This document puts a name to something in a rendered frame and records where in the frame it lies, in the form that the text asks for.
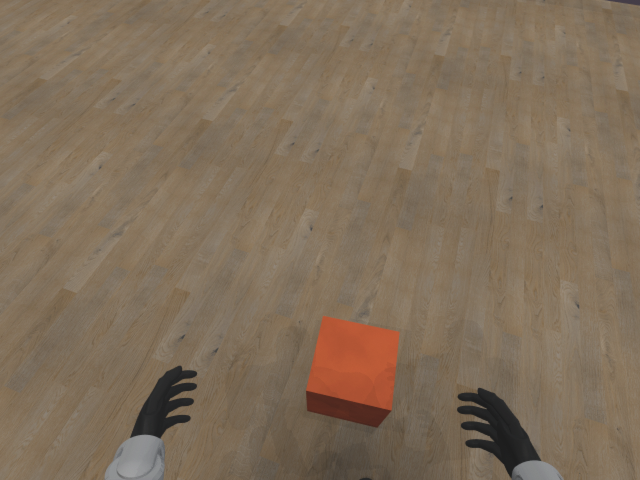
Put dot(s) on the robot left forearm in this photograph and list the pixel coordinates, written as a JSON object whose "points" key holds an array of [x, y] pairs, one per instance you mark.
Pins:
{"points": [[138, 458]]}

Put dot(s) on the robot right hand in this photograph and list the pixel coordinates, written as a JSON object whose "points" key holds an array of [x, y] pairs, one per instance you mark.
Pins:
{"points": [[511, 444]]}

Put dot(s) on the robot right forearm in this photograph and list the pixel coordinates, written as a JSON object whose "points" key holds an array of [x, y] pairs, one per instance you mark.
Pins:
{"points": [[535, 470]]}

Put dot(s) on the robot left hand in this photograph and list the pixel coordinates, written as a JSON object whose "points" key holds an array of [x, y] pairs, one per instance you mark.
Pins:
{"points": [[152, 417]]}

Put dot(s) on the carton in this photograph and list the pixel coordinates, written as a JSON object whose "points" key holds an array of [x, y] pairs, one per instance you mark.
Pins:
{"points": [[353, 372]]}

